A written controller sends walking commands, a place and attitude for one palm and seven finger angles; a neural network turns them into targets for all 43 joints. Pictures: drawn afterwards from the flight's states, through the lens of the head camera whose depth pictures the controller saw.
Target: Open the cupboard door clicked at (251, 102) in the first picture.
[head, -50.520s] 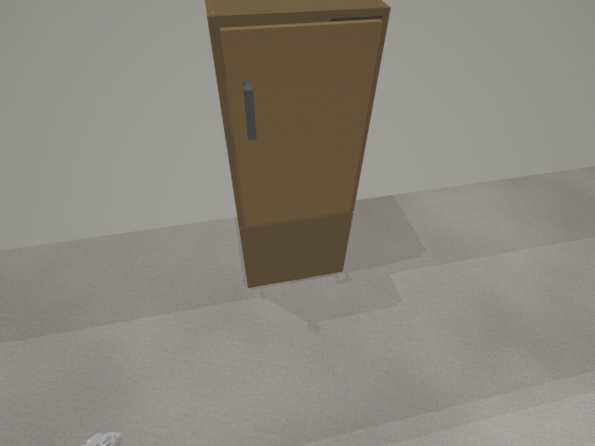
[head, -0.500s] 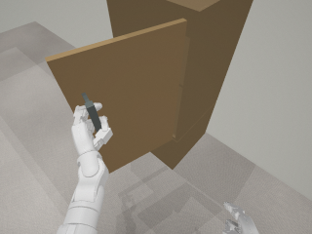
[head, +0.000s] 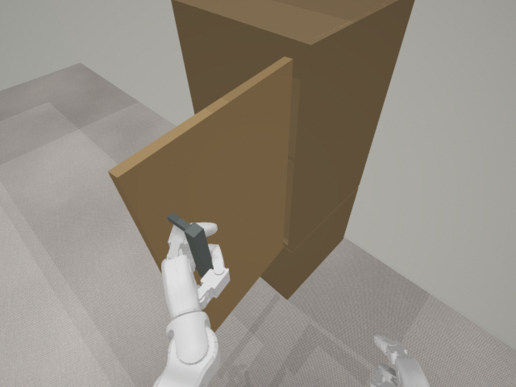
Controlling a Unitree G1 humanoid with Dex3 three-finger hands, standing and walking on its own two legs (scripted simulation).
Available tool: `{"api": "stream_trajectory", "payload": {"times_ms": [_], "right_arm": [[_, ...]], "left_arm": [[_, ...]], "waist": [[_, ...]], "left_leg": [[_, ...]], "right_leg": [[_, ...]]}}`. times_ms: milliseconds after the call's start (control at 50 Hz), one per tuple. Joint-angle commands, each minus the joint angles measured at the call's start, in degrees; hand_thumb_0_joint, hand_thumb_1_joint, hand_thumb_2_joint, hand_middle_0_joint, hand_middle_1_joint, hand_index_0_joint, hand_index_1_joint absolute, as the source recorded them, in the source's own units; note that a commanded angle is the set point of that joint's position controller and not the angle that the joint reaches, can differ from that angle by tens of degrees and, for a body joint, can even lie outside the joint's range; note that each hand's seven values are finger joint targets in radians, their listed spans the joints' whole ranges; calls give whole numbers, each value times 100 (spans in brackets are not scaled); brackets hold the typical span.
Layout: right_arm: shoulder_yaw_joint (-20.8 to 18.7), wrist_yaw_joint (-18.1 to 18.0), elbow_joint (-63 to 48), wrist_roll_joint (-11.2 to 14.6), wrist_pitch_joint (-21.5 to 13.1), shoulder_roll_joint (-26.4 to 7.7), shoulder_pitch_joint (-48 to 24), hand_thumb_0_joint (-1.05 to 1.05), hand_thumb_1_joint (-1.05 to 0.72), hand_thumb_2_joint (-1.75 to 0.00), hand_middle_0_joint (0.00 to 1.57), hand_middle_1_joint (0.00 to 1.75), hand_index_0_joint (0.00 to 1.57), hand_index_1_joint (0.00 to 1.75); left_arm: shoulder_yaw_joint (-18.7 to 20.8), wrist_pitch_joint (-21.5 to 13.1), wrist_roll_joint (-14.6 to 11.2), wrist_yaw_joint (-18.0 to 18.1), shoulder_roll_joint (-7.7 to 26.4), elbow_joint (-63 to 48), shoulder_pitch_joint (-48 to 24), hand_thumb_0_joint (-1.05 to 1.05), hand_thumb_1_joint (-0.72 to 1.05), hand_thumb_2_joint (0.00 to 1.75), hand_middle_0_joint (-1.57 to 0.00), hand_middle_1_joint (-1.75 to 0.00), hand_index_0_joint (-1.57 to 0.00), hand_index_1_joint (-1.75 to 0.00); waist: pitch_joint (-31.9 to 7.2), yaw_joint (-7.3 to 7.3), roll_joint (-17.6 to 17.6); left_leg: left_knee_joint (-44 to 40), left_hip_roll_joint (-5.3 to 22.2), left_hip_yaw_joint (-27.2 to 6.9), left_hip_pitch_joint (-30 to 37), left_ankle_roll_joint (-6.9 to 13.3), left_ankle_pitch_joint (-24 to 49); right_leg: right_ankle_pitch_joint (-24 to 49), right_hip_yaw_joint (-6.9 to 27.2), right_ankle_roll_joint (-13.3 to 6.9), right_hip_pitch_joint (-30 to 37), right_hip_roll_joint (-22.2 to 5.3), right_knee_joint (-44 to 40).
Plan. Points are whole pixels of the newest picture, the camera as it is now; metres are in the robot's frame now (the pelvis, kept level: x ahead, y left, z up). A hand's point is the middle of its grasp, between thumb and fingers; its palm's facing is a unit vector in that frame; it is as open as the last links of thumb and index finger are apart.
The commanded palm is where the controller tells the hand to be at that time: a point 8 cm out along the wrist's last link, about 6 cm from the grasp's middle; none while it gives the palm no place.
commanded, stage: open thumb and fingers to let go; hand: left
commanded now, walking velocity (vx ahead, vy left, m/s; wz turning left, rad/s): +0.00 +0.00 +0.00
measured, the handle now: (192, 247) +0.31 +0.11 +0.07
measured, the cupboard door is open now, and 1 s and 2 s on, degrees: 97 95 98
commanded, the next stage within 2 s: slide the hand sideways off the handle in 0.80 s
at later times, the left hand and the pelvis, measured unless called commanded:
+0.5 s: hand (207, 268) +0.28 +0.09 +0.07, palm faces +0.38 -0.92 -0.02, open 12.5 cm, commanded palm +0.23 +0.12 +0.07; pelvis -0.01 +0.01 -0.01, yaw +1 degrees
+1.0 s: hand (211, 278) +0.26 +0.08 +0.07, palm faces +0.18 -0.98 -0.06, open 15.8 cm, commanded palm +0.23 +0.12 +0.07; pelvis -0.03 +0.02 -0.01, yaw +1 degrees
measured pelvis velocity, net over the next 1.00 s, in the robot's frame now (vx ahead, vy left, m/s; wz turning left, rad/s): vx -0.03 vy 0.02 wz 0.01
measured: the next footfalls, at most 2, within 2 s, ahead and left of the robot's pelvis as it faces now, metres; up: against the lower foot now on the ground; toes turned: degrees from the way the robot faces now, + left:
none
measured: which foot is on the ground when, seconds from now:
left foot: down 0.00-1.00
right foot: down 0.00-1.00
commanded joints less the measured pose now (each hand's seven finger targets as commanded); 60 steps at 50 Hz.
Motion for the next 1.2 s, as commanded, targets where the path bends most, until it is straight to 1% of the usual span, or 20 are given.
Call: {"api": "stream_trajectory", "payload": {"times_ms": [0,60,100,140,220,360,400,580,760,820,880,900,920,940,1000,1020,1080,1120,1160,1180], "right_arm": [[-45,-107,-759,1,-329,-355,-937,0,-90,-90,20,30,20,30],[-70,-127,-751,-13,-322,-342,-861,0,-90,-90,20,30,20,30],[-86,-89,-790,-10,-300,-339,-752,0,-90,-90,20,30,20,30],[-94,-58,-823,11,-276,-362,-697,0,-90,-90,20,30,20,30],[-103,-50,-832,23,-300,-424,-701,0,-90,-90,20,30,20,30],[-106,-66,-843,52,-324,-421,-725,0,-90,-90,20,30,20,30],[-96,-55,-865,57,-318,-424,-771,0,-90,-90,20,30,20,30],[-111,-29,-864,65,-359,-429,-844,0,-90,-90,20,30,20,30],[-108,-22,-773,58,-388,-429,-918,0,-90,-90,20,30,20,30],[-97,-4,-755,72,-377,-403,-1001,0,-90,-90,20,30,20,30],[-83,-17,-733,56,-371,-398,-1041,0,-90,-90,20,30,20,30],[-46,17,-573,92,-300,-617,-538,0,-90,-90,20,30,20,30],[-87,-33,-799,148,-335,-602,-498,0,-90,-90,20,30,20,30],[-87,-89,-824,164,-358,-612,-463,0,-90,-90,20,30,20,30],[-19,-170,-973,288,-500,-591,-421,0,-90,-90,20,30,20,30],[12,-197,-1030,346,-582,-566,-468,0,-90,-90,20,30,20,30],[61,-250,-1130,440,-755,-591,-638,0,-90,-90,20,30,20,30],[47,-234,-1150,429,-813,-605,-669,0,-90,-90,20,30,20,30],[22,-175,-1192,391,-825,-618,-640,0,-90,-90,20,30,20,30],[27,-130,-1214,370,-819,-585,-615,0,-90,-90,20,30,20,30]], "left_arm": [[525,-275,13,268,-452,-1001,-1588,0,76,84,-39,-134,-39,-134],[575,-295,29,247,-416,-1046,-1448,0,55,75,-38,-131,-38,-131],[377,-293,90,180,-606,-1155,-1248,0,41,69,-36,-130,-36,-130],[240,-281,119,100,-681,-1178,-1170,0,27,63,-35,-128,-35,-128],[61,-326,140,43,-777,-1170,-1574,0,-1,51,-33,-125,-33,-125],[103,-355,137,13,-694,-1155,-1571,0,-50,30,-30,-120,-30,-120],[30,-323,158,46,-774,-1097,-1661,0,-50,30,-30,-120,-30,-120],[-69,-212,205,209,-950,-977,-1822,0,-50,30,-22,-75,-22,-75],[37,-152,200,354,-918,-715,-2274,0,-50,30,-15,-30,-15,-30],[16,-129,179,399,-1000,-701,-2453,0,-50,30,-15,-30,-15,-30],[142,-80,145,437,-938,-581,-2487,0,-50,30,-15,-30,-15,-30],[-1052,-331,620,-806,-406,-552,-2405,0,-50,30,-15,-30,-15,-30],[-579,-633,382,-1463,28,-915,-2762,0,-50,30,-15,-30,-15,-30],[-476,-828,301,-1865,274,-989,-2833,0,-50,30,-15,-30,-15,-30],[-517,-1077,-178,-2878,276,-1011,-2785,0,-50,30,-15,-30,-15,-30],[-471,-1074,-456,-3024,154,-999,-2811,0,-50,30,-15,-30,-15,-30],[69,-896,-1093,-2977,99,-650,-2157,0,-50,30,-15,-30,-15,-30],[317,-847,-1156,-2730,176,-811,-2052,0,-50,30,-15,-30,-15,-30],[610,-847,-961,-2456,494,-953,-1612,0,-50,30,-15,-30,-15,-30],[488,-870,-808,-2351,410,-1013,-1527,0,-50,30,-15,-30,-15,-30]], "waist": [[-546,148,-866],[-993,221,-883],[-1264,219,-617],[-1190,167,-647],[-975,26,-819],[-1082,105,-730],[-984,82,-581],[-1050,145,-503],[-1088,183,-682],[-1050,190,-455],[-1021,207,-594],[-545,-326,-1017],[-928,-177,-756],[-1191,-88,-599],[-1186,-139,-165],[-1132,-131,-128],[-655,55,-770],[-762,166,-859],[-834,340,-847],[-786,299,-728]], "left_leg": [[-71,-397,-58,241,247,939],[-111,-401,-67,332,243,1214],[-159,-374,-32,456,241,1512],[-158,-355,-30,458,237,1604],[-121,-335,-83,412,267,1350],[-94,-338,-101,360,263,1313],[-92,-330,-99,343,268,1250],[-120,-289,-111,334,261,1176],[-150,-283,-147,270,245,973],[-161,-288,-131,279,233,891],[-154,-299,-125,225,237,826],[-165,-335,-152,255,347,929],[-134,-354,-129,254,388,990],[-120,-378,-120,338,408,1077],[-116,-375,-115,535,396,918],[-156,-369,-145,551,383,713],[-402,-343,-204,325,304,184],[-481,-357,-185,360,288,136],[-533,-348,-135,350,285,325],[-533,-340,-115,385,295,446]], "right_leg": [[1739,850,371,170,-374,-1302],[2329,843,378,460,-376,-1141],[3039,641,361,574,-321,-822],[3264,537,363,539,-294,-724],[2655,499,361,225,-273,-775],[2384,494,309,187,-242,-721],[2115,436,265,47,-208,-697],[1614,305,174,-101,-109,-622],[1111,272,136,-187,-58,-646],[968,266,117,-261,-58,-637],[860,299,135,-266,-66,-702],[1408,480,158,-486,-87,-654],[1649,492,147,-326,-108,-555],[1839,540,132,-149,-119,-470],[1638,485,119,-268,-113,-491],[1333,454,129,-340,-80,-560],[449,389,181,-305,-33,-889],[274,396,199,-239,-40,-940],[438,391,189,-101,-53,-875],[632,366,177,-141,-57,-786]]}}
